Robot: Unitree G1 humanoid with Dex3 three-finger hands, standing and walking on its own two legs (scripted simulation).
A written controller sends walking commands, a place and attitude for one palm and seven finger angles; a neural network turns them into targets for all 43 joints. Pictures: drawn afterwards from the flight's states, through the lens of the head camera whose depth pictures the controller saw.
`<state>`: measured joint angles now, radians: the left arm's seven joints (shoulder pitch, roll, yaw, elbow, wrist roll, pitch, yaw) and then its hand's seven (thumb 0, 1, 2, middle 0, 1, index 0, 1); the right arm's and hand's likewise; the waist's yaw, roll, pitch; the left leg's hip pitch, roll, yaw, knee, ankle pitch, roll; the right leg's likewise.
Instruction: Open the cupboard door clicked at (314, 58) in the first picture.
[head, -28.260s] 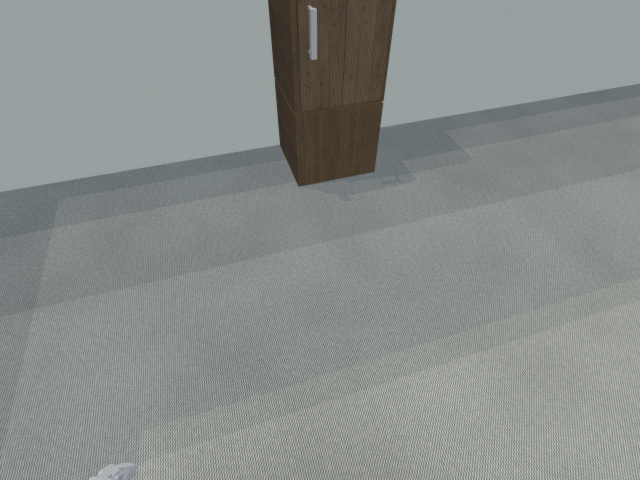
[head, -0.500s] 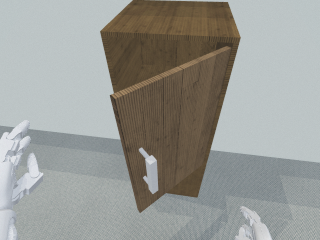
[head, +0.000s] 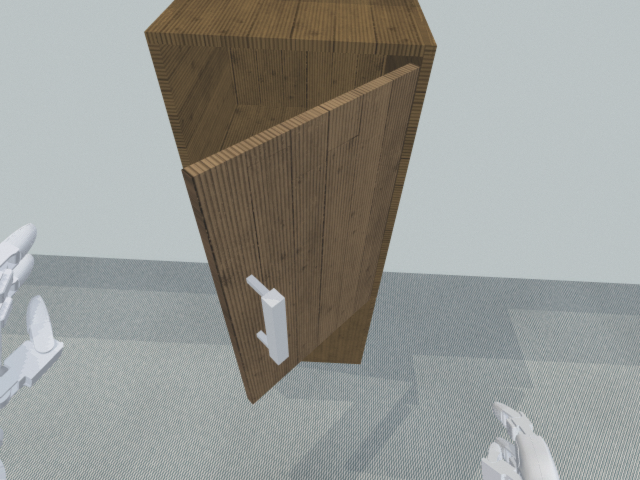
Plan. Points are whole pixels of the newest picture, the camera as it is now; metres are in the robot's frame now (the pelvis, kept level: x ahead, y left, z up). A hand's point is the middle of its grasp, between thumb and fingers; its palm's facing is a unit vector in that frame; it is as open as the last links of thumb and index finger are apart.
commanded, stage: step back with the hand held close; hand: left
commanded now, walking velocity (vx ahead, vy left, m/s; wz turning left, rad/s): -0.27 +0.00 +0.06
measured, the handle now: (267, 321) +0.35 +0.10 -0.03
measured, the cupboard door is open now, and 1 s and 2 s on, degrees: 47 47 47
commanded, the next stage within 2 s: stop stepping back and stand still in 0.84 s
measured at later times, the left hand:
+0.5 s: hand out of the picture +0.08 +0.30 +0.15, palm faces +0.56 -0.71 -0.43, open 7.4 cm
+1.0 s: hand out of the picture -0.01 +0.28 +0.16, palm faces +0.41 -0.80 -0.44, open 7.4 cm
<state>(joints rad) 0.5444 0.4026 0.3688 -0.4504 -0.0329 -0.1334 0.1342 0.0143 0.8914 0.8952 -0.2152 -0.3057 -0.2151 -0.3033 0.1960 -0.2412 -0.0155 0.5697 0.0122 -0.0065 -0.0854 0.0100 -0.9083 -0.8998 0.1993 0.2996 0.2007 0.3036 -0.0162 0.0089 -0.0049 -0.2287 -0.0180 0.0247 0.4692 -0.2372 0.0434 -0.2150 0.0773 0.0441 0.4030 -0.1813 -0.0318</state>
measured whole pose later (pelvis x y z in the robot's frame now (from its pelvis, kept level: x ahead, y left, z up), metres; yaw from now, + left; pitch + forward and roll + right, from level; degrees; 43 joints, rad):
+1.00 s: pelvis -0.22 +0.02 -0.02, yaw -1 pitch +5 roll -1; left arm 0.51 0.48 0.45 -0.62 -0.07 -0.22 0.15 0.01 0.89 0.90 -0.21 -0.31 -0.21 -0.30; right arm 0.10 -0.18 0.01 0.58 -0.01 -0.14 -0.05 0.01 -0.91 -0.90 0.20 0.30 0.20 0.30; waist 0.05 -0.08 -0.01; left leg -0.59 0.02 0.14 0.33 0.06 0.01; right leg -0.09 0.05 -0.02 0.46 -0.52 -0.08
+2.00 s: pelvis -0.28 +0.04 -0.01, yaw -4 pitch +0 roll -1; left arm 0.50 0.41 0.43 -0.46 -0.03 -0.21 0.17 0.01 0.89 0.90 -0.22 -0.31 -0.22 -0.30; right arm 0.19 -0.18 0.02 0.61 0.00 -0.13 -0.06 0.01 -0.91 -0.90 0.20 0.30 0.20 0.30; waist 0.01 -0.01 -0.02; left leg -0.19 0.04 0.07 0.53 -0.33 0.00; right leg -0.24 0.01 -0.09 0.50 -0.26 -0.03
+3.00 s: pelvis -0.32 +0.05 -0.01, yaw -3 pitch +0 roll +1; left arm 0.26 0.20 -0.04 0.81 0.03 0.05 -0.01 0.01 0.91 0.89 -0.21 -0.30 -0.20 -0.30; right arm 0.19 -0.28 0.00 0.91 -0.03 0.01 0.01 0.01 -0.91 -0.90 0.20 0.30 0.20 0.30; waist -0.03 -0.02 0.07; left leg -0.24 -0.01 0.08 0.50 -0.26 0.02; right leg -0.32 -0.04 -0.08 0.54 -0.22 -0.02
